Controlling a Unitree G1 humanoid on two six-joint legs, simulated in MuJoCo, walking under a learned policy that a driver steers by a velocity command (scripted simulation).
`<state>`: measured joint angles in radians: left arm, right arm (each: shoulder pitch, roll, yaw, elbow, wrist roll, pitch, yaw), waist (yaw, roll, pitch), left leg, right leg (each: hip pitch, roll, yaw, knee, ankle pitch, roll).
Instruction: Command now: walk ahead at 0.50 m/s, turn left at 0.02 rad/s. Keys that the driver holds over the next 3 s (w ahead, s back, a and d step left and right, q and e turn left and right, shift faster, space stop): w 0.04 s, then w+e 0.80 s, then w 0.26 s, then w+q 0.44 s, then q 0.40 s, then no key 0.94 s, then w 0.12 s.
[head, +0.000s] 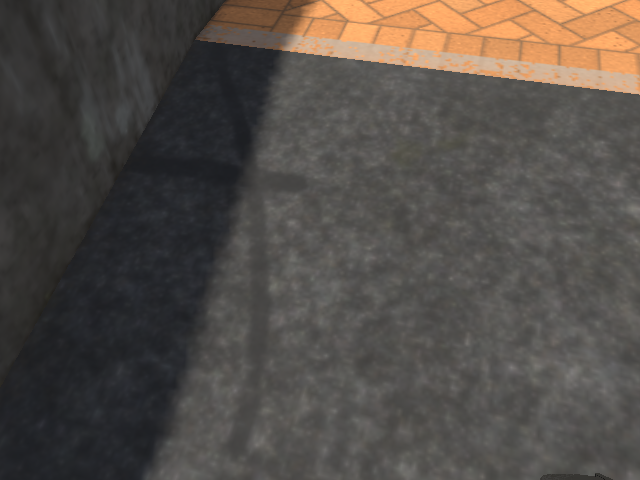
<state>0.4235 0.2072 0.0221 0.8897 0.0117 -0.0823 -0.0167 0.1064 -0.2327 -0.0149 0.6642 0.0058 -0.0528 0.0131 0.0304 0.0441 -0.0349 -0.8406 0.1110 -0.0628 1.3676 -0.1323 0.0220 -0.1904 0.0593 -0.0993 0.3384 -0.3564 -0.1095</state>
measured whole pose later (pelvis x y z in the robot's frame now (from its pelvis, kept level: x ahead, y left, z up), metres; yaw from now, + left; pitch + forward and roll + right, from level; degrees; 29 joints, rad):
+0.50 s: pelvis +0.27 +0.03 +0.04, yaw -13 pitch +2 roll +2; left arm 0.16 0.27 0.05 0.67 -0.02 0.00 0.00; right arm 0.36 -0.23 -0.05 0.91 -0.03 -0.07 -0.01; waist -0.03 -0.05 -0.04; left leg -0.17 0.05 0.20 0.37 -0.38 -0.03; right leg -0.87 -0.08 0.04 1.47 -0.20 -0.02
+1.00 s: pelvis +0.50 -0.12 +0.08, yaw -28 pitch +3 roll +1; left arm 0.45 0.21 0.03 0.77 0.00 -0.04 -0.01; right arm 0.02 -0.23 -0.02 0.66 0.00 -0.09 0.02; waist 0.05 0.04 -0.03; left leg -0.89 0.11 0.00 1.44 -0.20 0.01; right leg -0.19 0.07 0.03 0.38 -0.40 -0.07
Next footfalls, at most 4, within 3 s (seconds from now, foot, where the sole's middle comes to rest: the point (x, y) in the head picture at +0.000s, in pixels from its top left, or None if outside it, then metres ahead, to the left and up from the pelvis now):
0.22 left None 0.33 0.15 -0.74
0.74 right None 0.49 -0.18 -0.70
1.24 left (446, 302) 0.87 -0.21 -0.63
1.70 right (562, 238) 1.03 -0.49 -0.60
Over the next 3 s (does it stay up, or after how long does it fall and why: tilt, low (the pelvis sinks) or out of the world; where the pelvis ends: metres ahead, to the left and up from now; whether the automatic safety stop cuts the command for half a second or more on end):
stays up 1.00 -0.32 0.16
